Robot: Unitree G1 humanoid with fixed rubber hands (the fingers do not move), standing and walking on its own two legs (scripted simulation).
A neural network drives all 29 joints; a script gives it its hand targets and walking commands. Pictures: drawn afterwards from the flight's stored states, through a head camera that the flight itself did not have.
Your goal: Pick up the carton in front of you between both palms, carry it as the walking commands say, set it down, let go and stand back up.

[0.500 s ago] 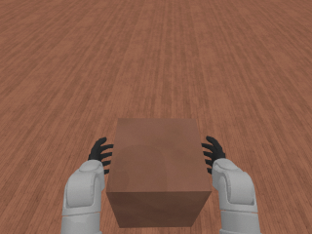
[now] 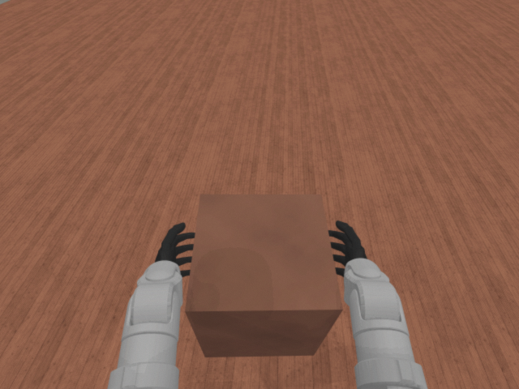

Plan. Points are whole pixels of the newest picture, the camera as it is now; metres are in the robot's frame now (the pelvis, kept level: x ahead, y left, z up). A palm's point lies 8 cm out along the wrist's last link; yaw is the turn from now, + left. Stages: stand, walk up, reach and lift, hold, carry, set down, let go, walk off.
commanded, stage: carry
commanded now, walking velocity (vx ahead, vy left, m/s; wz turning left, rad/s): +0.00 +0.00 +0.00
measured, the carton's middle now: (260, 279) +0.32 +0.00 -0.04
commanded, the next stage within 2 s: hold in 0.66 s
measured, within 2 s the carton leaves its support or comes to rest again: neither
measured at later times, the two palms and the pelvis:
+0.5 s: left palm (169, 283) +0.27 +0.14 +0.04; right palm (363, 280) +0.27 -0.16 +0.04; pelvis -0.02 -0.01 +0.00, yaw +0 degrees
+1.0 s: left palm (195, 282) +0.27 +0.10 +0.04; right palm (397, 312) +0.21 -0.19 +0.05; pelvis -0.04 +0.01 +0.01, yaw -11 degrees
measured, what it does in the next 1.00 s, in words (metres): stands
